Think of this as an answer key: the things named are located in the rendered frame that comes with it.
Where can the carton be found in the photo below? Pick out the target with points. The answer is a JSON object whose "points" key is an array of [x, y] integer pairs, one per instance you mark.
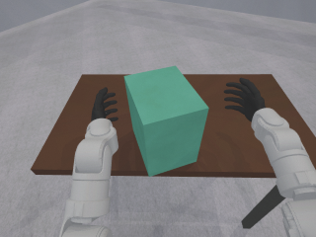
{"points": [[168, 118]]}

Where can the left robot upper arm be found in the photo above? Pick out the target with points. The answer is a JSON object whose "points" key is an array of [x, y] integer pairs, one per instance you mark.
{"points": [[86, 230]]}

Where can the table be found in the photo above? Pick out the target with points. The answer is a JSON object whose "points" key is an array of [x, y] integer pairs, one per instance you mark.
{"points": [[228, 147]]}

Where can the robot left hand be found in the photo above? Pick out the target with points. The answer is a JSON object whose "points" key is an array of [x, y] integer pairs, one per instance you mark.
{"points": [[98, 111]]}

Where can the right robot upper arm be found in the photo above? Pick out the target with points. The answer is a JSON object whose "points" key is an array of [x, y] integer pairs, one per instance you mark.
{"points": [[299, 218]]}

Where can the robot right hand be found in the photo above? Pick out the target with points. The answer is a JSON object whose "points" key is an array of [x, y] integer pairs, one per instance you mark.
{"points": [[251, 98]]}

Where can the left robot forearm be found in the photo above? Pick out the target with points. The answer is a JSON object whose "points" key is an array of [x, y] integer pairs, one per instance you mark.
{"points": [[89, 197]]}

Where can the right robot forearm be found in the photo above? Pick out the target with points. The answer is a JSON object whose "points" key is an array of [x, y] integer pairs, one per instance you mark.
{"points": [[295, 173]]}

